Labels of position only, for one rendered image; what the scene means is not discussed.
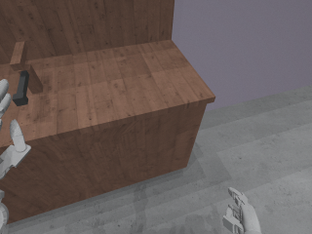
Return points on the left robot hand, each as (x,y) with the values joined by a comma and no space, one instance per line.
(14,154)

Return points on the right robot hand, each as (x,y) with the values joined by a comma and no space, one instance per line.
(243,219)

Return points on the tap lever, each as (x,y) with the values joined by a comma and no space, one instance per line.
(20,97)

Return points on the counter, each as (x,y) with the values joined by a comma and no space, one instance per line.
(112,101)

